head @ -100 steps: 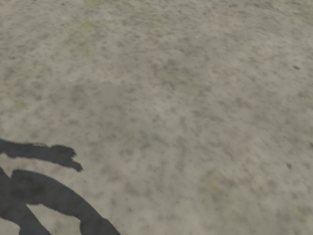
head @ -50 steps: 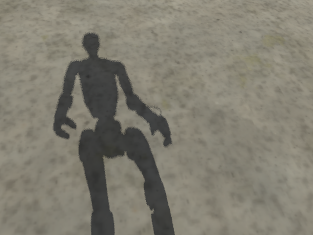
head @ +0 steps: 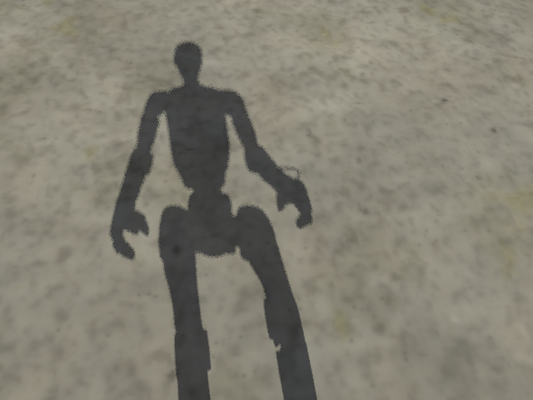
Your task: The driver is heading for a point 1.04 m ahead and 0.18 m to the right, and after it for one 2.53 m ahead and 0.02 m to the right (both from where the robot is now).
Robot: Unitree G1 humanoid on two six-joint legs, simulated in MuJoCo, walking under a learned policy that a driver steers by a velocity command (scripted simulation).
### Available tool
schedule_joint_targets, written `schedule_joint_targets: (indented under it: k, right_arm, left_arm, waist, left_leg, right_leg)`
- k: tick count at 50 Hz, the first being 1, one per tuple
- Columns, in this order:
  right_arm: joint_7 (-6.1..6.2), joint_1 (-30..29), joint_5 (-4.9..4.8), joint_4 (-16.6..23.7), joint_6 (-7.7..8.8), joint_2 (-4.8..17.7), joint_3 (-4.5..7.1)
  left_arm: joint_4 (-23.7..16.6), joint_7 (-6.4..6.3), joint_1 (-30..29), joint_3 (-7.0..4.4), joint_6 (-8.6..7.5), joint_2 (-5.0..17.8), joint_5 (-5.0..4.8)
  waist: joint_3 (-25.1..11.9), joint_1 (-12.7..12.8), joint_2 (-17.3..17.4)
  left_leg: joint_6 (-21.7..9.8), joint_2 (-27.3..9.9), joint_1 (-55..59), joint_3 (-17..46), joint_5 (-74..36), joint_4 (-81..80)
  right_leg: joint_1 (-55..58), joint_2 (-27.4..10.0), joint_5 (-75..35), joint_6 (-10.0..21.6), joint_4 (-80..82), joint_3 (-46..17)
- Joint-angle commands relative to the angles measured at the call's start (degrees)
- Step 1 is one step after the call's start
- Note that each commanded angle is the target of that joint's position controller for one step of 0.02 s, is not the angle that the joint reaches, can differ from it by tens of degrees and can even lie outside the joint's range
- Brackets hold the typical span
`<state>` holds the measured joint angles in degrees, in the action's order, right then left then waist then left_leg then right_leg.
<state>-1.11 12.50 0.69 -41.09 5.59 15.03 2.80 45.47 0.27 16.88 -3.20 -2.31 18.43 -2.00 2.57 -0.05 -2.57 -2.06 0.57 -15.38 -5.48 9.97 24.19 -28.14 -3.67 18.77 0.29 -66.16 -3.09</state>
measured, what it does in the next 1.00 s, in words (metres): walks ahead: right foot, then left foot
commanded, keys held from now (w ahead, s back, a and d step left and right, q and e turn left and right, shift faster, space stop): w+e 0.42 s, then w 0.18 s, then w+q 0.32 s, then q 0.08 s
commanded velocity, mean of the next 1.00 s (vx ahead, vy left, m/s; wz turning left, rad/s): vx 0.49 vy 0.00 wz -0.21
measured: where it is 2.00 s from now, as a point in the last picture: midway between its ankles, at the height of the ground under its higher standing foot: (317, 231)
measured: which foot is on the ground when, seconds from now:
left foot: down 0.00-0.36, up 0.38-0.86, down 0.88-1.00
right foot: up 0.00-0.32, down 0.34-0.90, up 0.92-1.00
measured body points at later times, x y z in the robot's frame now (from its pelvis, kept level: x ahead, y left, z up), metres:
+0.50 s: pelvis +0.27 -0.08 -0.01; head +0.31 -0.11 +0.44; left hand +0.47 +0.15 -0.10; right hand +0.32 -0.39 -0.12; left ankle +0.26 +0.10 -0.65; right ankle +0.30 -0.15 -0.74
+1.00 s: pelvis +0.58 -0.11 -0.01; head +0.61 -0.12 +0.44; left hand +0.71 +0.15 -0.13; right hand +0.67 -0.40 -0.11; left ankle +0.67 -0.05 -0.74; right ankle +0.40 -0.20 -0.64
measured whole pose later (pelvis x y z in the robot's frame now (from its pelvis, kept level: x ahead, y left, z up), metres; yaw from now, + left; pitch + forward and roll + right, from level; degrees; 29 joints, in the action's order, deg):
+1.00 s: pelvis +0.58 -0.11 -0.01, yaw -11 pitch +2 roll +0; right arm -2.5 9.9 -0.6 -40.6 4.5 17.1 3.2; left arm 43.8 0.0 16.3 -2.1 -4.4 17.0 -0.1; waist 2.8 0.2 -0.4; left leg -4.7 5.2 -23.7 -0.2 8.0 30.1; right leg -17.4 1.9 25.1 0.4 -68.4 -2.6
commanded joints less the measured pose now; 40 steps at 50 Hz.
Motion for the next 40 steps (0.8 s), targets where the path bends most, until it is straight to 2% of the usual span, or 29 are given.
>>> schedule_joint_targets:
  k: [1,4,7,10,12,13,15,16,17,18,19,20,21,22,23,24,26,28,30,32,34,36,40]
  right_arm:
    - [0.32,-0.83,0.06,1.75,1.77,6.35,2.04]
    - [0.9,-0.4,0.22,0.25,1.74,7.75,2.65]
    - [1.44,0.31,-0.05,-0.65,1.13,9.4,3.08]
    - [1.64,3.22,-0.84,-2.19,0.22,11.06,3.71]
    - [1.64,4.23,-1.6,-3.04,-0.61,11.92,4.13]
    - [1.69,4.13,-1.91,-3.22,-1.05,12.48,4.33]
    - [1.95,3.26,-2.53,-3.04,-1.86,14.27,4.87]
    - [2.02,2.47,-2.83,-2.85,-2.37,14.6,4.94]
    - [2.14,2.32,-2.77,-2.6,-2.48,13.33,4.35]
    - [2.09,4.75,-0.12,-1.27,-1.99,7.94,2.49]
    - [1.46,7.79,-0.05,1.85,-0.24,3.96,0.85]
    - [0.73,0.7,-2.15,2.33,1.48,10.23,2.02]
    - [0.49,-2.9,-3.43,3.77,2.33,10.65,2.06]
    - [1.0,-2.5,-2.47,2.85,2.57,9.65,1.8]
    - [1.36,-1.63,-1.03,1.98,2.26,10.02,2.12]
    - [1.22,-0.24,-0.74,1.42,1.57,10.02,2.26]
    - [1.16,1.06,-0.25,0.74,0.43,8.48,2.01]
    - [1.27,-1.33,-0.04,1.4,-0.33,6.97,1.46]
    - [1.16,-5.09,-0.09,2.31,-0.35,6.06,1.0]
    - [0.61,-7.62,-0.7,2.4,-0.08,5.29,0.58]
    - [-0.04,-10.9,-1.35,2.93,0.22,4.6,0.12]
    - [-0.67,-13.16,-1.84,3.71,0.38,4.92,0.07]
    - [-2.3,-15.05,-2.0,5.42,0.62,5.37,0.09]
  left_arm:
    - [-4.09,-0.08,1.2,-1.02,0.9,2.22,0.09]
    - [-5.85,0.17,-2.67,-0.82,1.2,1.47,0.6]
    - [-7.38,1.46,-7.83,-0.2,0.53,0.38,0.69]
    - [-9.85,2.46,-13.36,0.08,0.41,0.23,0.79]
    - [-11.42,2.97,-15.38,-0.13,0.53,0.98,0.79]
    - [-12.02,3.18,-15.55,-0.38,0.62,1.49,0.86]
    - [-12.22,3.2,-12.08,-1.53,1.07,3.5,0.99]
    - [-10.89,2.97,-5.71,-2.77,1.33,5.44,0.8]
    - [-8.29,2.16,4.04,-4.75,1.68,8.79,0.6]
    - [-7.0,0.87,9.65,-6.17,2.31,14.32,0.12]
    - [-9.58,1.29,5.82,-5.96,1.25,17.47,0.41]
    - [-10.3,1.96,5.72,-4.51,0.27,11.93,0.47]
    - [-9.73,1.97,4.2,-3.79,-0.57,9.64,0.79]
    - [-9.73,1.91,0.62,-3.14,-0.99,7.72,0.91]
    - [-10.16,1.61,-2.54,-2.44,-1.16,5.37,1.26]
    - [-10.86,1.31,-3.95,-2.0,-1.25,4.55,2.02]
    - [-10.18,0.89,-3.67,-1.92,-1.67,4.67,2.0]
    - [-8.8,0.3,-1.8,-2.14,-2.01,5.84,1.81]
    - [-7.72,-0.26,-0.46,-2.1,-1.89,6.09,1.61]
    - [-6.95,-0.48,0.07,-1.94,-1.81,6.2,1.64]
    - [-5.74,-0.47,1.64,-1.9,-1.96,6.66,1.7]
    - [-4.25,-0.33,3.26,-1.93,-2.0,6.9,1.8]
    - [-1.91,-0.58,4.59,-2.36,-1.13,7.43,1.74]
  waist:
    - [-2.42,0.66,7.64]
    - [-0.34,0.16,6.01]
    - [0.91,-1.73,5.06]
    - [2.53,-3.79,4.22]
    - [3.03,-3.92,4.59]
    - [2.69,-3.37,5.01]
    - [-0.92,-0.4,7.01]
    - [-4.51,3.52,7.03]
    - [-9.57,8.51,5.53]
    - [-13.74,8.08,-6.34]
    - [-22.55,2.56,-14.6]
    - [-21.42,7.11,-4.46]
    - [-13.17,6.3,-2.83]
    - [-8.29,3.25,2.72]
    - [-6.48,1.27,2.31]
    - [-5.93,-0.08,0.53]
    - [-5.9,-0.78,0.48]
    - [-4.32,-0.18,0.82]
    - [-3.01,1.19,0.29]
    - [-2.35,2.56,-0.73]
    - [-0.93,4.4,-1.08]
    - [0.64,5.49,-0.87]
    - [1.84,5.4,-0.4]
  left_leg:
    - [-9.29,-16.11,7.04,11.82,-9.4,-15.48]
    - [-9.19,-15.53,8.02,5.76,-12.63,-16.79]
    - [-7.91,-14.32,9.16,-0.09,-13.62,-16.98]
    - [-7.28,-15.9,13.55,-2.52,-14.38,-16.15]
    - [-6.46,-17.13,17.78,-3.56,-17.55,-13.91]
    - [-5.89,-17.49,19.41,-4.29,-22.46,-11.82]
    - [-4.56,-17.23,21.16,-5.94,-41.44,-3.34]
    - [-3.52,-16.04,19.98,-7.17,-47.76,5.81]
    - [-1.4,-13.54,13.31,-8.45,-44.17,19.07]
    - [1.57,-9.17,-3.27,-8.24,-7.91,38.36]
    - [4.22,2.85,-23.55,3.68,25.66,55.58]
    - [2.98,-0.41,-29.76,11.84,22.34,57.42]
    - [1.61,-2.5,-32.05,10.81,17.07,54.31]
    - [1.41,-5.46,-29.25,10.46,12.39,49.13]
    - [1.8,-7.41,-25.14,10.38,9.38,44.29]
    - [2.16,-8.38,-21.39,10.41,7.35,42.75]
    - [3.61,-8.43,-19.0,9.11,5.32,39.27]
    - [5.03,-8.27,-20.6,8.19,0.84,33.97]
    - [5.64,-7.87,-21.82,7.82,-6.61,26.07]
    - [5.31,-6.94,-20.5,6.92,-14.31,17.94]
    - [4.51,-6.1,-19.25,5.86,-19.56,12.49]
    - [3.24,-5.63,-20.56,6.05,-20.19,9.59]
    - [-0.33,-3.94,-24.99,6.21,-11.59,6.26]
  right_leg:
    - [-8.0,-4.25,-4.55,-1.14,0.49,-2.83]
    - [-11.12,-4.33,-11.88,-1.85,8.55,-2.9]
    - [-9.14,-3.48,-20.15,-1.12,19.51,0.18]
    - [-9.65,-2.73,-20.35,0.36,25.73,2.78]
    - [-10.58,-2.11,-17.02,1.88,28.02,3.97]
    - [-9.77,-1.23,-14.54,2.85,28.82,5.03]
    - [-2.74,2.66,-8.48,5.29,28.84,8.48]
    - [5.51,5.37,-7.67,6.94,30.18,9.99]
    - [20.35,7.63,-10.75,9.16,33.19,9.23]
    - [36.24,-3.24,-15.06,13.05,33.69,-8.15]
    - [50.16,-14.74,1.35,25.22,45.03,-43.06]
    - [48.96,-15.24,6.1,22.36,50.83,-42.99]
    - [42.14,-13.48,3.74,20.0,51.08,-35.16]
    - [33.39,-11.2,-3.65,17.79,50.61,-27.78]
    - [27.22,-9.19,-11.21,16.57,50.65,-22.08]
    - [23.14,-7.9,-16.49,16.14,51.66,-19.16]
    - [19.77,-6.81,-24.84,16.47,53.19,-14.78]
    - [18.53,-5.88,-29.16,16.11,54.48,-10.77]
    - [18.99,-4.31,-29.28,14.43,54.94,-7.68]
    - [19.65,-3.15,-26.35,12.44,55.43,-4.39]
    - [20.36,-4.05,-21.68,11.68,56.66,-3.38]
    - [23.79,-6.08,-20.24,11.64,56.86,-3.37]
    - [33.95,-9.94,-28.64,10.59,53.11,-1.73]
Keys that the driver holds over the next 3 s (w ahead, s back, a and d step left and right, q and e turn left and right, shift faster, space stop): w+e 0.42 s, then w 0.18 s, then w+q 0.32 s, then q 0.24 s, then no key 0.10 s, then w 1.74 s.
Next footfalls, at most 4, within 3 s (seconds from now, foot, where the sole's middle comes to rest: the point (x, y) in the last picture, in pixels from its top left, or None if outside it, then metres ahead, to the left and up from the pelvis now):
0.34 right None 0.34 -0.16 -0.78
0.88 left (293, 308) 0.71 -0.06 -0.78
1.34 right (365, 267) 0.84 -0.28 -0.78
1.78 left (275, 231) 0.96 -0.02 -0.78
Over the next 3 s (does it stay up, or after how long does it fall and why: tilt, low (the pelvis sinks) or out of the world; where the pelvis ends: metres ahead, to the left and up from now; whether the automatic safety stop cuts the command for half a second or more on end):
stays up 1.51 -0.09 0.00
